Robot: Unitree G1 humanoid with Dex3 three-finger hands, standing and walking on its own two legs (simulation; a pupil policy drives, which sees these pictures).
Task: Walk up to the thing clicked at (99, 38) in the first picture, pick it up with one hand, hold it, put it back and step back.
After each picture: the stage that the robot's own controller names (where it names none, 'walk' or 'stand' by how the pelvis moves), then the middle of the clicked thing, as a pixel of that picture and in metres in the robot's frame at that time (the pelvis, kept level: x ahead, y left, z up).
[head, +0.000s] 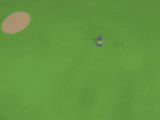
stand; (99, 41) +1.43 -0.11 -0.72
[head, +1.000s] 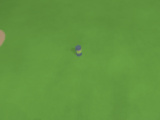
walk; (78, 50) +1.31 +0.22 -0.70
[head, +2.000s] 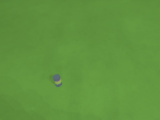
walk; (57, 80) +0.83 +0.36 -0.71
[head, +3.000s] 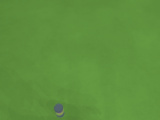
walk; (59, 110) +0.52 +0.24 -0.69
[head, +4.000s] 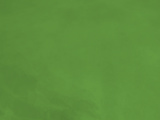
stand; out of the picture +0.38 +0.22 -0.72
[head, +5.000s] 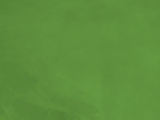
stand; out of the picture +0.37 +0.23 -0.72
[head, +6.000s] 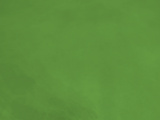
stand; out of the picture +0.37 +0.23 -0.73
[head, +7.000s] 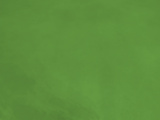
stand; out of the picture +0.36 +0.24 -0.73
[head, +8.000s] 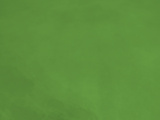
stand; out of the picture +0.36 +0.24 -0.73
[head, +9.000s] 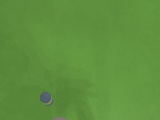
go down; (46, 99) +0.39 +0.25 -0.56
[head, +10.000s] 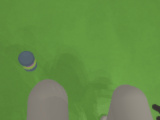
go down; (28, 61) +0.43 +0.29 -0.31
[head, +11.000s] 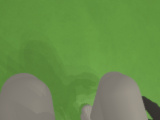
close in; out of the picture +0.40 +0.33 -0.25
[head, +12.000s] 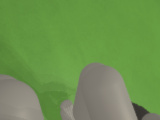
close; out of the picture +0.39 +0.34 -0.21
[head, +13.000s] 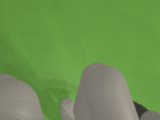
lift; out of the picture +0.37 +0.34 -0.21
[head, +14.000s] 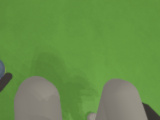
lift; out of the picture +0.33 +0.31 -0.10
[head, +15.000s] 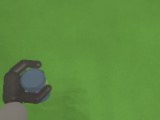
lift; (37, 86) +0.33 +0.18 +0.04
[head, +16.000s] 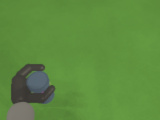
hold; (41, 88) +0.33 +0.18 +0.01
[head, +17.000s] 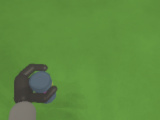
hold; (43, 88) +0.33 +0.17 +0.01
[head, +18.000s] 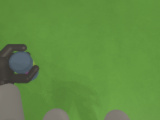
crouch; (25, 67) +0.40 +0.23 -0.06
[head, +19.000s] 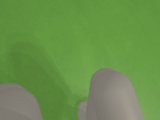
lower; out of the picture +0.42 +0.33 -0.17
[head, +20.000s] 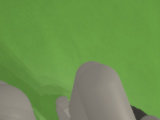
lower; out of the picture +0.40 +0.35 -0.22
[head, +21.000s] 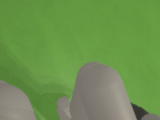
lower; out of the picture +0.40 +0.35 -0.22
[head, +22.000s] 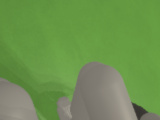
lower; out of the picture +0.39 +0.35 -0.22
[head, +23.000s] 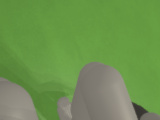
lower; out of the picture +0.39 +0.35 -0.22
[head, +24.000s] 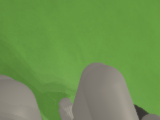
withdraw; out of the picture +0.37 +0.33 -0.22
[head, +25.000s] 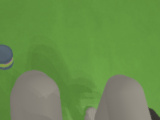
stand; (3, 58) +0.40 +0.30 -0.26
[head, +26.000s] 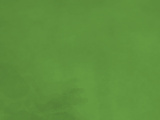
stand; out of the picture +0.36 +0.21 -0.64
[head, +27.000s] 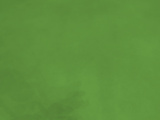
stand; out of the picture +0.37 +0.22 -0.67
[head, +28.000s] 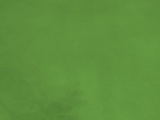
stand; out of the picture +0.37 +0.22 -0.67
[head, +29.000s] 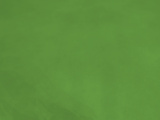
walk; out of the picture +0.39 +0.21 -0.72
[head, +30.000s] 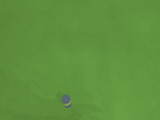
walk; (66, 101) +0.53 +0.23 -0.70
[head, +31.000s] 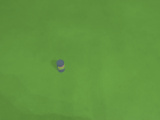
walk; (60, 66) +0.86 +0.23 -0.70
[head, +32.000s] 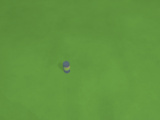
stand; (66, 67) +1.03 +0.25 -0.71
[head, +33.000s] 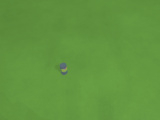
stand; (63, 68) +1.02 +0.27 -0.73
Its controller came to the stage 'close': yes
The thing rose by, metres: 0.72
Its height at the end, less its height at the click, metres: +0.00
